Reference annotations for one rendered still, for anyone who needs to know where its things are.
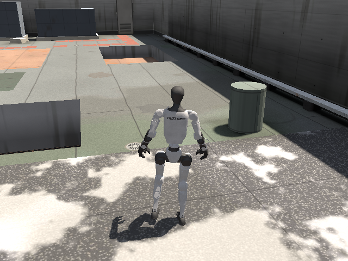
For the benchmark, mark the left robot foot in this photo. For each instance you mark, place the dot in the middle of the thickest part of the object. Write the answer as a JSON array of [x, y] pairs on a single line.
[[155, 214]]

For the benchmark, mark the robot right hand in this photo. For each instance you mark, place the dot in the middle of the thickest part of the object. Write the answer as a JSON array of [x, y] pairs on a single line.
[[201, 152]]

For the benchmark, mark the robot left thigh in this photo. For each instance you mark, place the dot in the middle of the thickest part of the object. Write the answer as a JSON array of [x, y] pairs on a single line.
[[160, 158]]

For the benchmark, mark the robot left hand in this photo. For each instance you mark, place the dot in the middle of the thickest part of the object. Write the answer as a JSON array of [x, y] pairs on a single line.
[[140, 150]]

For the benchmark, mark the right robot upper arm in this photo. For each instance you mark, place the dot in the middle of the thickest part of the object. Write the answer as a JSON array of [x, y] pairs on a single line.
[[195, 124]]

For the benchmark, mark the left robot upper arm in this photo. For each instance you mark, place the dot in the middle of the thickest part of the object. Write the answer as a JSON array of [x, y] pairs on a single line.
[[155, 122]]

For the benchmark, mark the left robot forearm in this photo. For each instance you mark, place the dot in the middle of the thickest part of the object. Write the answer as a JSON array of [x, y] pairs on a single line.
[[145, 141]]

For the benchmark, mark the right robot forearm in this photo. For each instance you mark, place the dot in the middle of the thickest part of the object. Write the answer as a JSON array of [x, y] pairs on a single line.
[[202, 143]]

